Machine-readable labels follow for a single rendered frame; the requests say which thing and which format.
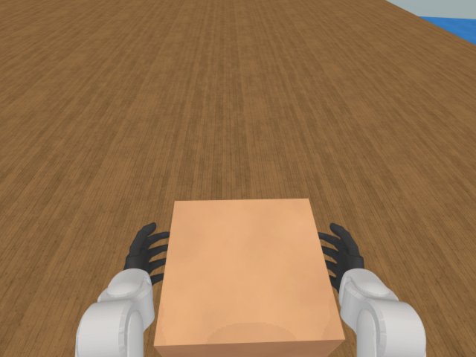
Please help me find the robot left hand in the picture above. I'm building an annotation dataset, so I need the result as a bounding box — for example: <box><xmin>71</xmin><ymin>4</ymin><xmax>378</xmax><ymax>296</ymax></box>
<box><xmin>123</xmin><ymin>222</ymin><xmax>170</xmax><ymax>286</ymax></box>

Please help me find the carton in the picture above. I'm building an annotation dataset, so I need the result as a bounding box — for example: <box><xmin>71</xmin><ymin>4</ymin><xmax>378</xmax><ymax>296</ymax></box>
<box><xmin>154</xmin><ymin>199</ymin><xmax>345</xmax><ymax>357</ymax></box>

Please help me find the left robot forearm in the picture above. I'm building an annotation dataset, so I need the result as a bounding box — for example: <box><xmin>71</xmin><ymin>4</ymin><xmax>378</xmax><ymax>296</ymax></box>
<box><xmin>75</xmin><ymin>268</ymin><xmax>155</xmax><ymax>357</ymax></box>

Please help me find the robot right hand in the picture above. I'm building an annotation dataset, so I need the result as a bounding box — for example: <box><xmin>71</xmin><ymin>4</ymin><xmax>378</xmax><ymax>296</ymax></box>
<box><xmin>318</xmin><ymin>223</ymin><xmax>364</xmax><ymax>294</ymax></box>

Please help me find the right robot forearm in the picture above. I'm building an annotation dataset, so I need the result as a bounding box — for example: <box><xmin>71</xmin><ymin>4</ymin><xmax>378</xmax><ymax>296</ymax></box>
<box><xmin>339</xmin><ymin>268</ymin><xmax>426</xmax><ymax>357</ymax></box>

